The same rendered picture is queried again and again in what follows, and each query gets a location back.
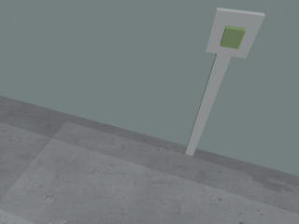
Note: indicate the panel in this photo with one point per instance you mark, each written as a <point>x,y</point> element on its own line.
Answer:
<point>249,20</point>

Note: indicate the button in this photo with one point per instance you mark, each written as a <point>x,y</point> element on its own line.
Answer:
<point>232,37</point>

